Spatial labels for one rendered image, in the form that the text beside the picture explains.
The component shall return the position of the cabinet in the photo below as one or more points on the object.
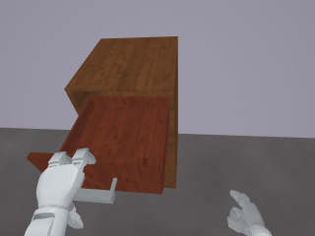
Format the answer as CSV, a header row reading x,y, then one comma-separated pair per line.
x,y
133,66

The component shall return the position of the robot left hand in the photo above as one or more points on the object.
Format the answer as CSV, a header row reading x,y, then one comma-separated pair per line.
x,y
61,181

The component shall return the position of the drawer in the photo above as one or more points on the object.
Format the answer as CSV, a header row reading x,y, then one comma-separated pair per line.
x,y
127,135

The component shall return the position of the robot right hand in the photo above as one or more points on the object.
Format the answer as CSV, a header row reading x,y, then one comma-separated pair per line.
x,y
240,220

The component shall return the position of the handle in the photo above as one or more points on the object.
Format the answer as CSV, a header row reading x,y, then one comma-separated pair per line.
x,y
96,195

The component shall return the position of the right robot forearm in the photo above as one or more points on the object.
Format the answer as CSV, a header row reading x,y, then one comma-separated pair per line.
x,y
258,230

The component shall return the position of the left robot forearm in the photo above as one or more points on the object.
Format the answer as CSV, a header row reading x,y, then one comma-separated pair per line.
x,y
48,221

